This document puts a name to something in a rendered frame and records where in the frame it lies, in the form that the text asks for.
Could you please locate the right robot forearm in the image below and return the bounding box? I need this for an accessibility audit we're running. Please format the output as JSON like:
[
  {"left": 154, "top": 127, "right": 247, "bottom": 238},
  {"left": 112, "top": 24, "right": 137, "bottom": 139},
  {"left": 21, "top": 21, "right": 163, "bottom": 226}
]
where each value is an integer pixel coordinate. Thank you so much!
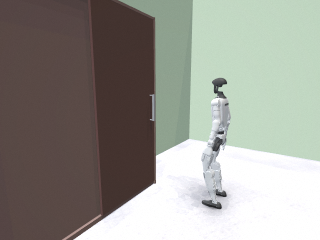
[{"left": 223, "top": 119, "right": 231, "bottom": 137}]

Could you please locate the handle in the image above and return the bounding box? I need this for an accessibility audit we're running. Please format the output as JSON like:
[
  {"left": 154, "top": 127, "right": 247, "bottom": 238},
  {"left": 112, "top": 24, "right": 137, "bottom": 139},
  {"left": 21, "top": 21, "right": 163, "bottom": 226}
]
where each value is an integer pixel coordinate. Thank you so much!
[{"left": 149, "top": 94, "right": 156, "bottom": 121}]

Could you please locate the robot right thigh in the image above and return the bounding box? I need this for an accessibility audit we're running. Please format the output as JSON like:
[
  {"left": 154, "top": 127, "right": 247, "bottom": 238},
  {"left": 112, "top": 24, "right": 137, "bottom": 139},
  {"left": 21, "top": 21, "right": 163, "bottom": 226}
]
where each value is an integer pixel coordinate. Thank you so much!
[{"left": 210, "top": 138, "right": 226, "bottom": 171}]

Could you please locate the wardrobe door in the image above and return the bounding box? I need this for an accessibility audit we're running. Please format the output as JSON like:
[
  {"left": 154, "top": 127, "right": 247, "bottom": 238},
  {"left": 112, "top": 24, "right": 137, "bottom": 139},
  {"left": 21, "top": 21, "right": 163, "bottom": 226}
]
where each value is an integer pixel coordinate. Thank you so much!
[
  {"left": 0, "top": 0, "right": 101, "bottom": 240},
  {"left": 88, "top": 0, "right": 155, "bottom": 216}
]

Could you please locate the right robot upper arm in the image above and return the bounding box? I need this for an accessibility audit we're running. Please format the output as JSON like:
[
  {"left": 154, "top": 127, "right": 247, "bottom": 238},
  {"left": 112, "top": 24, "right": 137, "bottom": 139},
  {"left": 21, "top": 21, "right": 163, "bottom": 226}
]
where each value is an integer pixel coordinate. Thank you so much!
[{"left": 227, "top": 107, "right": 231, "bottom": 121}]

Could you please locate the right robot hand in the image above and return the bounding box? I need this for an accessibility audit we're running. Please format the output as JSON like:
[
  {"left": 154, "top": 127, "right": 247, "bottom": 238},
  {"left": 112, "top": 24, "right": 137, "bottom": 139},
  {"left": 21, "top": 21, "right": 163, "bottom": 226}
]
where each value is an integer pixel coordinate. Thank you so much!
[{"left": 221, "top": 137, "right": 227, "bottom": 151}]

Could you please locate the left robot hand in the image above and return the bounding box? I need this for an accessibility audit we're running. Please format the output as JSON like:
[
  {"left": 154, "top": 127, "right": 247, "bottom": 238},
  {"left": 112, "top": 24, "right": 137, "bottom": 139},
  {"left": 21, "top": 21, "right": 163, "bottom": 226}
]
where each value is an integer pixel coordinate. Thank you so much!
[{"left": 201, "top": 146, "right": 213, "bottom": 164}]

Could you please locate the left robot forearm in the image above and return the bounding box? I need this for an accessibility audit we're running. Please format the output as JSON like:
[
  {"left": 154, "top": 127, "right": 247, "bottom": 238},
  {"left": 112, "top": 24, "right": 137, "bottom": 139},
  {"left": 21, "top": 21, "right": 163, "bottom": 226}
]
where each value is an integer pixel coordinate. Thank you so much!
[{"left": 207, "top": 120, "right": 219, "bottom": 147}]

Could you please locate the left robot upper arm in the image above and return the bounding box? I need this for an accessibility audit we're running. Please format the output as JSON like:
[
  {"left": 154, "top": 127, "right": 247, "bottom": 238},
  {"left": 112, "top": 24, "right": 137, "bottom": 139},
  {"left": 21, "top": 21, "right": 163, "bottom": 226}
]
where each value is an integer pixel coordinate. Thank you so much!
[{"left": 211, "top": 98, "right": 222, "bottom": 126}]

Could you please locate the left robot shin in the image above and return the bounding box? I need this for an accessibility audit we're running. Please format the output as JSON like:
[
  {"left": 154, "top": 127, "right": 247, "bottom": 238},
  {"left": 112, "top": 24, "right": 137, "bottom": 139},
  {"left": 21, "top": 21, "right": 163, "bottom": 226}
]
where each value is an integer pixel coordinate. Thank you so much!
[{"left": 203, "top": 171, "right": 217, "bottom": 204}]

